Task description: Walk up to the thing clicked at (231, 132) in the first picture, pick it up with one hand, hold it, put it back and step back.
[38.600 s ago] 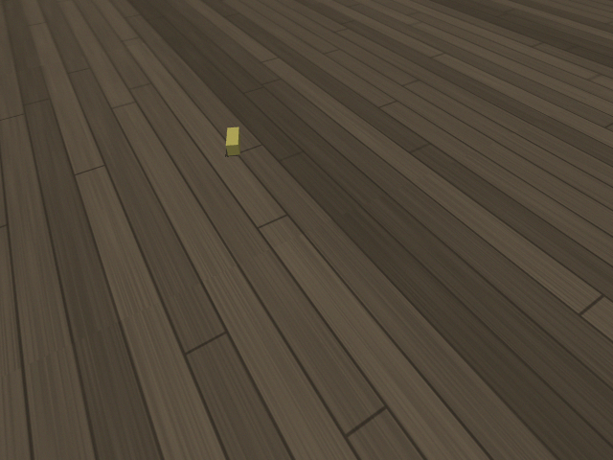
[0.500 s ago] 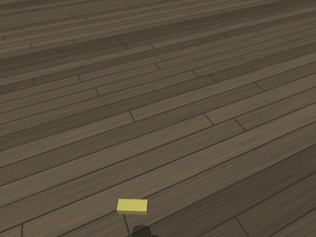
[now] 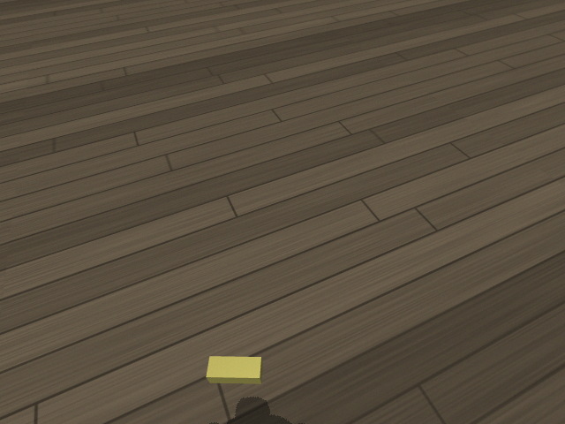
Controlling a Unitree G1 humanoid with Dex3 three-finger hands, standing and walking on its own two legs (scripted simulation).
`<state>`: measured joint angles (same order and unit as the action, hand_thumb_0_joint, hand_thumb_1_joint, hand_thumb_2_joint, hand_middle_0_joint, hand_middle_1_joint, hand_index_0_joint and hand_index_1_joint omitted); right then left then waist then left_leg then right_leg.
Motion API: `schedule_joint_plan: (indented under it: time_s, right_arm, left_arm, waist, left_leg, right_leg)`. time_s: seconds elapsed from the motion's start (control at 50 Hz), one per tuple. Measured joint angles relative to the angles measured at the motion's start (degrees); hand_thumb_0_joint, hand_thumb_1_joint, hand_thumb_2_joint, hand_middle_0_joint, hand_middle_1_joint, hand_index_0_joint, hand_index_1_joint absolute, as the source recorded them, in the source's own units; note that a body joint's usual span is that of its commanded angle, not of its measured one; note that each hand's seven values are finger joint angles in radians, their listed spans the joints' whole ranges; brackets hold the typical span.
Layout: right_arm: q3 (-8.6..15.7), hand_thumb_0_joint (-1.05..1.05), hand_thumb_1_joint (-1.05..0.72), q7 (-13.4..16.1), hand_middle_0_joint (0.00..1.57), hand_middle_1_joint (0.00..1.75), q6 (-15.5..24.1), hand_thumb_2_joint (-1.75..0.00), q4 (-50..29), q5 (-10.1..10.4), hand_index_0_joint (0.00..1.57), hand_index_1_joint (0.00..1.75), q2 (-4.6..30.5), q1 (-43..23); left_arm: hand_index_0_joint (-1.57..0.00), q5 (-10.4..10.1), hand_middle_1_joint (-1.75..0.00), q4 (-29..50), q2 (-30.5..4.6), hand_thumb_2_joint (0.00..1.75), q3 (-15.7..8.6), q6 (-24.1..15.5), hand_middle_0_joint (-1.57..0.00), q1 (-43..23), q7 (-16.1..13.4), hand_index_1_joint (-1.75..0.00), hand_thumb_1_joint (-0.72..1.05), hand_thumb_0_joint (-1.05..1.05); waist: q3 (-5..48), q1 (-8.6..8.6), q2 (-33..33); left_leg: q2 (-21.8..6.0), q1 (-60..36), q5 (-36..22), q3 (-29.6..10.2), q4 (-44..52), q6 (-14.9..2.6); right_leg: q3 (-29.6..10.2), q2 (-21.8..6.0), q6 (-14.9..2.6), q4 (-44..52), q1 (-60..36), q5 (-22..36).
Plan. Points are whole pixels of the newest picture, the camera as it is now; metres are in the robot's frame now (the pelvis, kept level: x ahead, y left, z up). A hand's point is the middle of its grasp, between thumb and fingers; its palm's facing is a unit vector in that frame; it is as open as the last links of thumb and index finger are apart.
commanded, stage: stand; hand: left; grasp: from above
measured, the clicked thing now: (235, 370) +0.42 +0.23 -0.75
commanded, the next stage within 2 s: step back in 0.68 s
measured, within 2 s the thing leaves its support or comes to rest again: neither
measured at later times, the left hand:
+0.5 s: hand out of the picture +0.08 +0.24 -0.16, palm faces +0.01 -0.94 -0.34, open 7.4 cm
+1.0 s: hand out of the picture +0.11 +0.30 -0.18, palm faces -0.03 -0.92 -0.38, open 7.4 cm
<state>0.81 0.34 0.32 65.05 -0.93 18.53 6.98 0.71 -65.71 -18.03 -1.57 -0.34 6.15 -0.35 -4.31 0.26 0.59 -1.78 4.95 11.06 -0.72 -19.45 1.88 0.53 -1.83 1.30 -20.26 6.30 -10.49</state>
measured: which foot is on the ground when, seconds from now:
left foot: down 0.00-1.00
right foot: down 0.00-0.96, up 0.98-1.00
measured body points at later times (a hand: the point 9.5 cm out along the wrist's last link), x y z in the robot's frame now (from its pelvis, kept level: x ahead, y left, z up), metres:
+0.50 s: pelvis +0.00 -0.01 +0.00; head +0.01 -0.01 +0.45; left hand +0.08 +0.29 -0.13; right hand +0.07 -0.30 -0.14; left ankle +0.00 +0.14 -0.75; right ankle +0.01 -0.13 -0.75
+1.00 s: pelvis -0.04 +0.04 -0.03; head +0.03 +0.06 +0.41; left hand +0.11 +0.35 -0.16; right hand +0.03 -0.30 -0.14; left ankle -0.05 +0.14 -0.75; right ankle +0.00 -0.13 -0.74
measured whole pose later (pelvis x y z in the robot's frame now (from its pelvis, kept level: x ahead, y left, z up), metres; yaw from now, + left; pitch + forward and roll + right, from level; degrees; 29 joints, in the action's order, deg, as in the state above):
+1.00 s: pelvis -0.04 +0.04 -0.03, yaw -1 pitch -1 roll +0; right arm 3.9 -0.4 -1.5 55.8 -1.3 22.6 6.9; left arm 0.4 -52.9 -23.8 -3.3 3.2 0.6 -1.4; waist -10.6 -0.8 -3.2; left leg 2.1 15.5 21.4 0.0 -37.8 -1.8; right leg -5.5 -1.9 -0.1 -42.9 23.1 -21.6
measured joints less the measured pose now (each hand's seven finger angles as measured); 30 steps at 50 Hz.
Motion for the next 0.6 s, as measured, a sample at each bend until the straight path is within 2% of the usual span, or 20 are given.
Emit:
schedule_joint_plan:
  time_s: [0.6]
  right_arm:
    - [-0.34, 0.0, -0.9, -0.31, 0.21, 0.3, -0.04, -0.9, -0.07, 0.15, 0.2, 0.3, 0.74, -0.28]
  left_arm:
    - [-0.2, -0.2, -0.3, 0.39, -0.7, 0.9, 0.27, -0.24, -0.2, -0.44, 0.38, -0.3, 0.9, 0.01]
  waist:
    - [0.22, -0.19, -0.04]
  left_leg:
    - [-0.61, -0.3, 0.05, 0.07, 0.79, 0.56]
  right_leg:
    - [-0.01, 0.59, -0.53, 0.06, 0.12, -0.37]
